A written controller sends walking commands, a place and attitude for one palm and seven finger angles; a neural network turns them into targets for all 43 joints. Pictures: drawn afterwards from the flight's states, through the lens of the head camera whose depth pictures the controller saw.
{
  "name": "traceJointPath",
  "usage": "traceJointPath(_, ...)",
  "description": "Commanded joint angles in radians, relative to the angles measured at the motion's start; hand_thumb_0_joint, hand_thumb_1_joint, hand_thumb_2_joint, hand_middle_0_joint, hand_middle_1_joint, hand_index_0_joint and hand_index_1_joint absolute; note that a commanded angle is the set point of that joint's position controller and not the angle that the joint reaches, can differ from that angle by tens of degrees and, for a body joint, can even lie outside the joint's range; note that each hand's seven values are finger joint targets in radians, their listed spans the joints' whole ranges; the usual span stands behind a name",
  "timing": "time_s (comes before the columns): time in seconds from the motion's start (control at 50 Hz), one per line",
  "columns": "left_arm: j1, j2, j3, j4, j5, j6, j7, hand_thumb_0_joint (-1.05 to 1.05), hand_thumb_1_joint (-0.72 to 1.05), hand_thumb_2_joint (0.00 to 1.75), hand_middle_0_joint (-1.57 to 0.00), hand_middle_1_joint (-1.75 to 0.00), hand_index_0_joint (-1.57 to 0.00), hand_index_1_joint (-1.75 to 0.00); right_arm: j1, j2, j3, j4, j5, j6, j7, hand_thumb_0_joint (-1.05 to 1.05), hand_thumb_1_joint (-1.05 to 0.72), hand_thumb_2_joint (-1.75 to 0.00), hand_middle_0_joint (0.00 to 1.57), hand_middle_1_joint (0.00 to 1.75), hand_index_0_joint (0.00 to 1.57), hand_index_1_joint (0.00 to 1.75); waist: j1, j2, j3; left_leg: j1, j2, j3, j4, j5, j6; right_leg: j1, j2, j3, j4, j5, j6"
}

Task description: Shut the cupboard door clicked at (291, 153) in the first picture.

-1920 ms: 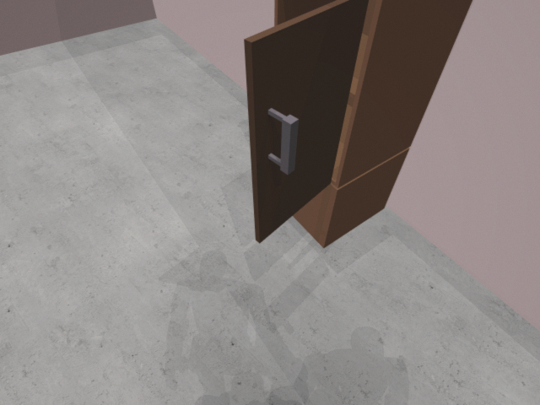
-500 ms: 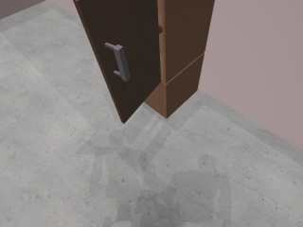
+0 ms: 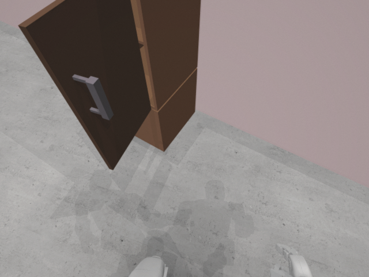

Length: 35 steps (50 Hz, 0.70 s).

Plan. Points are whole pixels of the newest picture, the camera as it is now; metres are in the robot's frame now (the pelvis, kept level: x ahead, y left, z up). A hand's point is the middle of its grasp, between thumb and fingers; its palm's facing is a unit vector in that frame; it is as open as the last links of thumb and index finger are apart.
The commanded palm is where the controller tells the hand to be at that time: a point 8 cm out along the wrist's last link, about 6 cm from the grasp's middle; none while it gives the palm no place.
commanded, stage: walk around to get in front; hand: left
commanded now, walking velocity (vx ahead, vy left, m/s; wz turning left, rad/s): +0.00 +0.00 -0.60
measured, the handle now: (93, 97) +0.51 +0.31 +0.03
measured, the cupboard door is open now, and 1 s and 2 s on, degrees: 100 100 100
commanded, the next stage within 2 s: none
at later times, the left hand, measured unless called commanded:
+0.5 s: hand (120, 244) +0.19 +0.20 -0.17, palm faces -0.35 -0.91 -0.22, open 7.4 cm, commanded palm none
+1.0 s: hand (151, 236) +0.22 +0.12 -0.17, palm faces -0.55 -0.81 -0.22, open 7.4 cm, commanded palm none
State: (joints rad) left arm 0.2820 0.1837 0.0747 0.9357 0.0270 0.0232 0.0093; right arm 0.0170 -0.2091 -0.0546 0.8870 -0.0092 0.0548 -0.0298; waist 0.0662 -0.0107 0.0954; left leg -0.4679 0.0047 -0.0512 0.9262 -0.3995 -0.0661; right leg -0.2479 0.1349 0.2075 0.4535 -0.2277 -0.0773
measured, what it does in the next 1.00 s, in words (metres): steps on the spot, turning right: left foot, then right foot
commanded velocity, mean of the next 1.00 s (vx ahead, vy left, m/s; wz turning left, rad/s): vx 0.00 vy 0.00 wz -0.60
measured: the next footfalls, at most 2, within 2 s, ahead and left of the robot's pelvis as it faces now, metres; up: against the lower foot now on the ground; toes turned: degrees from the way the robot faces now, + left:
left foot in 0.12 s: +0.05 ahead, +0.15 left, +0.00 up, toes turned -7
right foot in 0.58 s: +0.01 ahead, -0.10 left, +0.00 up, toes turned -28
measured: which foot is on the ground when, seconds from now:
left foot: up 0.00-0.10, down 0.12-0.58, up 0.60-1.00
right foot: down 0.00-0.12, up 0.14-0.56, down 0.58-1.00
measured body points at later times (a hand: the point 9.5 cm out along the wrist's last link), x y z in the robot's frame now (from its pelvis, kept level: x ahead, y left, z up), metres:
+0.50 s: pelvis +0.02 +0.03 -0.01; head +0.08 +0.02 +0.44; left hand +0.21 +0.25 -0.15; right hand -0.05 -0.21 -0.15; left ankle +0.01 +0.16 -0.74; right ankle -0.03 -0.10 -0.70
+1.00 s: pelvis +0.05 +0.00 -0.01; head +0.10 -0.03 +0.44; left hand +0.25 +0.16 -0.16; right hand -0.01 -0.26 -0.15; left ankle +0.12 +0.11 -0.72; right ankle -0.03 -0.08 -0.74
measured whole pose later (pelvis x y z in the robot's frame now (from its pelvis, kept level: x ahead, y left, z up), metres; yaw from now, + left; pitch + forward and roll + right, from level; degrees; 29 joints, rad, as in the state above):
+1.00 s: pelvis +0.05 +0.00 -0.01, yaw -37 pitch +3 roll +0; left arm 0.21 0.19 0.07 0.91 0.02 0.04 0.00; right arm 0.12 -0.20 -0.05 0.88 -0.01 0.03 -0.02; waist 0.02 -0.01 0.08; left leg -0.38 0.02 0.01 0.72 -0.37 -0.07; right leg -0.28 0.07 0.14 0.53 -0.29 -0.03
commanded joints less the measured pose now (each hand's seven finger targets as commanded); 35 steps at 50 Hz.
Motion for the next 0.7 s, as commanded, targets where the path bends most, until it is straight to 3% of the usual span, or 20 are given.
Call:
traceJointPath(0.0,0.03,0.219,0.063,-0.067,0.003,-0.013,0.02,0.0,0.9,0.9,-0.2,-0.3,-0.2,-0.3,0.006,-0.08,-0.016,-0.108,0.014,-0.041,-0.012,0.0,-0.9,-0.9,0.2,0.3,0.2,0.3,-0.019,-0.113,-0.171,0.025,-0.014,-0.02,-0.159,-0.023,0.021,0.174,-0.294,0.325,-0.006,0.596,-0.123)
traceJointPath(0.04,-0.015,0.217,0.062,-0.077,-0.002,-0.009,0.018,0.0,0.9,0.9,-0.2,-0.3,-0.2,-0.3,0.08,-0.089,-0.016,-0.089,0.017,-0.047,-0.016,0.0,-0.9,-0.9,0.2,0.3,0.2,0.3,-0.057,-0.102,-0.183,0.177,-0.019,-0.023,-0.336,0.073,0.028,0.085,-0.251,0.31,0.03,0.532,-0.079)
traceJointPath(0.06,-0.044,0.198,0.059,-0.084,-0.006,-0.007,0.02,0.0,0.9,0.9,-0.2,-0.3,-0.2,-0.3,0.153,-0.103,-0.019,-0.07,0.017,-0.054,-0.02,0.0,-0.9,-0.9,0.2,0.3,0.2,0.3,-0.097,-0.068,-0.208,0.354,0.023,-0.032,-0.49,0.176,0.031,-0.026,-0.206,0.264,0.088,0.401,-0.032)
traceJointPath(0.08,-0.029,0.155,0.049,-0.099,-0.019,-0.006,0.014,0.0,0.9,0.9,-0.2,-0.3,-0.2,-0.3,0.201,-0.176,-0.027,-0.064,0.003,-0.068,-0.027,0.0,-0.9,-0.9,0.2,0.3,0.2,0.3,-0.106,0.118,-0.241,0.531,0.213,-0.211,-0.627,0.224,0.094,-0.194,-0.08,0.136,0.204,0.1,0.026)
traceJointPath(0.1,-0.028,0.132,0.041,-0.111,-0.02,-0.009,-0.001,0.0,0.9,0.9,-0.2,-0.3,-0.2,-0.3,0.221,-0.251,-0.039,-0.075,-0.005,-0.069,-0.03,0.0,-0.9,-0.9,0.2,0.3,0.2,0.3,-0.097,0.319,-0.219,0.564,0.464,-0.443,-0.649,0.439,0.206,-0.34,-0.009,-0.057,0.441,-0.41,0.094)
traceJointPath(0.12,-0.049,0.169,0.043,-0.107,-0.006,-0.004,-0.006,0.0,0.9,0.9,-0.2,-0.3,-0.2,-0.3,0.211,-0.233,-0.028,-0.084,-0.014,-0.058,-0.033,0.0,-0.9,-0.9,0.2,0.3,0.2,0.3,-0.097,0.198,-0.155,0.444,0.506,-0.417,-0.628,0.513,0.271,-0.337,-0.075,-0.08,0.598,-0.409,0.11)
traceJointPath(0.14,-0.013,0.156,0.047,-0.122,0.0,-0.005,-0.016,0.0,0.9,0.9,-0.2,-0.3,-0.2,-0.3,0.157,-0.207,-0.019,-0.114,-0.022,-0.054,-0.035,0.0,-0.9,-0.9,0.2,0.3,0.2,0.3,-0.05,0.126,-0.104,0.332,0.468,-0.309,-0.635,0.471,0.278,-0.322,-0.105,-0.121,0.686,-0.356,0.127)
traceJointPath(0.16,-0.021,0.154,0.053,-0.093,0.012,0.0,-0.018,0.0,0.9,0.9,-0.2,-0.3,-0.2,-0.3,0.137,-0.167,-0.004,-0.107,-0.028,-0.062,-0.032,0.0,-0.9,-0.9,0.2,0.3,0.2,0.3,-0.041,0.209,-0.102,0.321,0.394,-0.275,-0.61,0.584,0.251,-0.345,-0.102,-0.116,0.748,-0.321,0.129)
traceJointPath(0.2,-0.026,0.15,0.048,-0.081,0.003,0.01,-0.03,0.0,0.9,0.9,-0.2,-0.3,-0.2,-0.3,0.161,-0.141,0.009,-0.106,-0.021,-0.062,-0.031,0.0,-0.9,-0.9,0.2,0.3,0.2,0.3,-0.035,0.177,-0.097,0.343,0.308,-0.086,-0.565,0.74,0.188,-0.352,-0.13,-0.136,0.818,-0.23,0.136)
traceJointPath(0.24,-0.038,0.125,0.037,-0.087,-0.003,0.016,-0.039,0.0,0.9,0.9,-0.2,-0.3,-0.2,-0.3,0.196,-0.147,0.005,-0.089,-0.018,-0.066,-0.03,0.0,-0.9,-0.9,0.2,0.3,0.2,0.3,-0.042,0.172,-0.126,0.401,0.274,0.002,-0.54,0.792,0.171,-0.363,-0.138,-0.177,0.807,-0.184,0.144)
traceJointPath(0.3,-0.09,0.113,0.027,-0.103,-0.004,0.022,-0.046,0.0,0.9,0.9,-0.2,-0.3,-0.2,-0.3,0.259,-0.152,0.002,-0.067,-0.017,-0.065,-0.028,0.0,-0.9,-0.9,0.2,0.3,0.2,0.3,-0.066,0.159,-0.122,0.434,0.274,0.041,-0.537,0.769,0.173,-0.374,-0.152,-0.212,0.739,-0.152,0.147)
traceJointPath(0.44,-0.211,0.099,0.007,-0.129,-0.006,0.014,-0.053,0.0,0.9,0.9,-0.2,-0.3,-0.2,-0.3,0.328,-0.19,-0.021,-0.03,-0.025,-0.056,-0.013,0.0,-0.9,-0.9,0.2,0.3,0.2,0.3,-0.116,0.244,-0.096,0.413,0.319,0.125,-0.493,0.747,0.174,-0.207,-0.152,-0.308,0.353,-0.196,0.108)
traceJointPath(0.48,-0.186,0.11,0.008,-0.125,-0.008,0.007,-0.05,0.0,0.9,0.9,-0.2,-0.3,-0.2,-0.3,0.315,-0.202,-0.026,-0.029,-0.025,-0.056,-0.009,0.0,-0.9,-0.9,0.2,0.3,0.2,0.3,-0.097,0.255,-0.114,0.398,0.33,0.136,-0.446,0.744,0.155,-0.122,-0.144,-0.311,0.23,-0.172,0.086)
traceJointPath(0.5,-0.141,0.121,0.013,-0.113,-0.009,0.003,-0.048,0.0,0.9,0.9,-0.2,-0.3,-0.2,-0.3,0.297,-0.207,-0.029,-0.034,-0.02,-0.055,-0.007,0.0,-0.9,-0.9,0.2,0.3,0.2,0.3,-0.067,0.236,-0.129,0.363,0.323,0.159,-0.388,0.713,0.128,-0.03,-0.14,-0.313,0.137,-0.077,0.074)
traceJointPath(0.52,-0.051,0.157,0.021,-0.087,-0.006,-0.007,-0.044,0.0,0.9,0.9,-0.2,-0.3,-0.2,-0.3,0.279,-0.205,-0.031,-0.044,-0.01,-0.054,-0.002,0.0,-0.9,-0.9,0.2,0.3,0.2,0.3,-0.014,0.143,-0.176,0.278,0.293,0.193,-0.248,0.632,0.085,0.146,-0.158,-0.286,0.0,0.085,0.056)
traceJointPath(0.54,0.039,0.276,0.046,-0.061,0.005,-0.021,-0.026,0.0,0.9,0.9,-0.2,-0.3,-0.2,-0.3,0.279,-0.132,-0.017,-0.069,0.005,-0.052,0.006,0.0,-0.9,-0.9,0.2,0.3,0.2,0.3,0.021,-0.178,-0.247,0.022,0.181,0.272,0.005,0.198,0.02,0.386,-0.404,0.025,-0.073,0.405,-0.028)
traceJointPath(0.56,0.088,0.351,0.06,-0.042,-0.011,-0.02,-0.009,0.0,0.9,0.9,-0.2,-0.3,-0.2,-0.3,0.22,-0.11,-0.005,-0.112,0.001,-0.039,0.003,0.0,-0.9,-0.9,0.2,0.3,0.2,0.3,0.044,-0.316,-0.255,-0.115,0.073,0.184,0.229,-0.27,-0.01,0.363,-0.566,0.23,-0.051,0.783,-0.135)
traceJointPath(0.58,0.063,0.32,0.051,-0.046,-0.017,-0.014,0.005,0.0,0.9,0.9,-0.2,-0.3,-0.2,-0.3,0.224,-0.131,-0.008,-0.094,0.002,-0.025,-0.006,0.0,-0.9,-0.9,0.2,0.3,0.2,0.3,0.025,-0.235,-0.224,-0.134,0.103,0.049,0.284,-0.236,0.003,0.312,-0.543,0.159,-0.056,0.632,-0.165)
traceJointPath(0.62,-0.069,0.242,0.04,-0.086,-0.013,-0.006,0.015,0.0,0.9,0.9,-0.2,-0.3,-0.2,-0.3,0.196,-0.121,-0.015,-0.068,-0.001,-0.019,0.0,0.0,-0.9,-0.9,0.2,0.3,0.2,0.3,-0.022,-0.211,-0.123,-0.157,0.125,0.044,0.29,-0.092,-0.005,0.184,-0.42,0.095,-0.086,0.397,-0.12)
traceJointPath(0.68,-0.124,0.203,0.027,-0.108,-0.013,-0.015,0.012,0.0,0.9,0.9,-0.2,-0.3,-0.2,-0.3,0.225,-0.108,-0.018,-0.037,-0.007,-0.013,0.007,0.0,-0.9,-0.9,0.2,0.3,0.2,0.3,-0.068,-0.132,-0.119,-0.076,0.102,0.054,0.23,0.015,-0.021,0.098,-0.345,0.009,-0.085,0.429,-0.085)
